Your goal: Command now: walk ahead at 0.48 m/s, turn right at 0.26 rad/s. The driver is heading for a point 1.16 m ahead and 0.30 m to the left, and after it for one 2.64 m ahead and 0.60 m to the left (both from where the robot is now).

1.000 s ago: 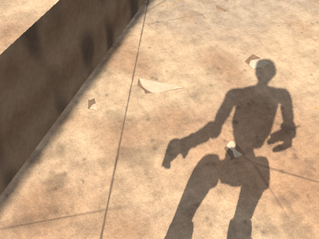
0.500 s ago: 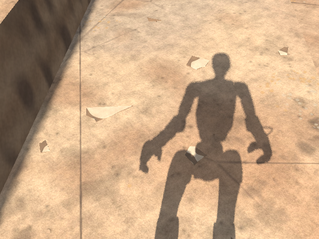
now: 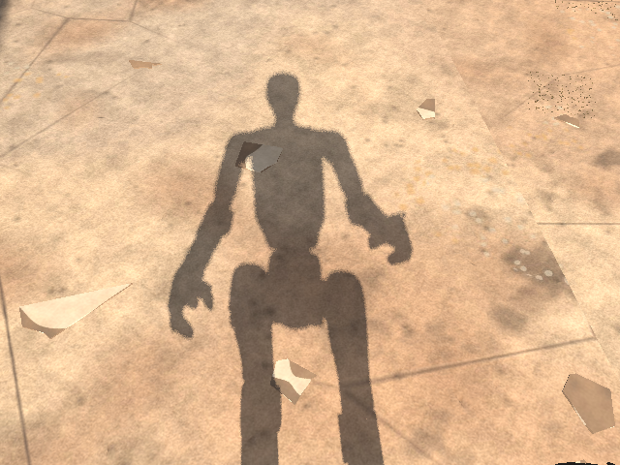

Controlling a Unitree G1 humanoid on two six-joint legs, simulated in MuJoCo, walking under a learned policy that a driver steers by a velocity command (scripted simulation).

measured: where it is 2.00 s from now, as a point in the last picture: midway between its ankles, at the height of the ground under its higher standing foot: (218, 238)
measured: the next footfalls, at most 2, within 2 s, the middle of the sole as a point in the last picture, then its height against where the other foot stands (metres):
right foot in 0.34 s outside the picture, level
left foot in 0.84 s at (258, 405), level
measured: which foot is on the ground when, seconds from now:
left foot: down 0.00-0.34, up 0.36-0.82, down 0.84-1.00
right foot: up 0.00-0.32, down 0.34-0.84, up 0.86-1.00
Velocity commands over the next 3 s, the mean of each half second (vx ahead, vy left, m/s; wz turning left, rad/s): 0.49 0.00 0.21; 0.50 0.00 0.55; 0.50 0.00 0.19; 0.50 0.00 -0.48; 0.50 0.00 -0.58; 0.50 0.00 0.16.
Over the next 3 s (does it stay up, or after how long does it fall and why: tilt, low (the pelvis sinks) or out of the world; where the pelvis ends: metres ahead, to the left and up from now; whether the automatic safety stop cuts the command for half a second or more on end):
stays up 1.59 0.39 0.01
